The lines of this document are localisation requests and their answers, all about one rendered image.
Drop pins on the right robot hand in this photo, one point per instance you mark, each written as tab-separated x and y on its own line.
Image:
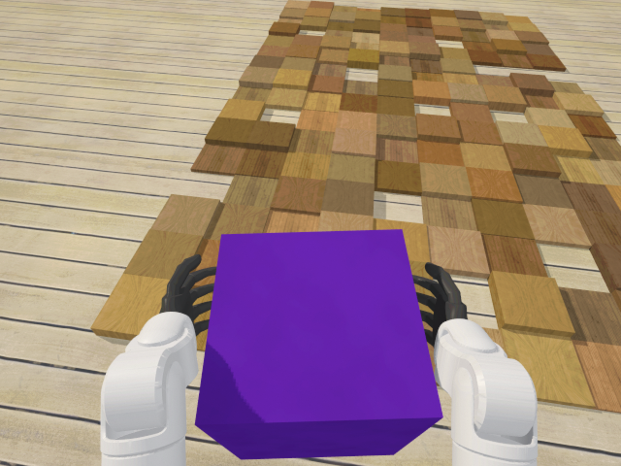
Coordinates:
446	306

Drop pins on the robot right forearm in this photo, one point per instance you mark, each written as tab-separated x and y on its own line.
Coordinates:
493	398

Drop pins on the carton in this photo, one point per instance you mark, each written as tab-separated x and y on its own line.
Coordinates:
315	347

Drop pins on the robot left forearm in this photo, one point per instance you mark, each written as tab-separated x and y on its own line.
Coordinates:
143	408

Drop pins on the left robot hand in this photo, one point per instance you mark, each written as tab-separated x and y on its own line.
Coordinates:
180	297

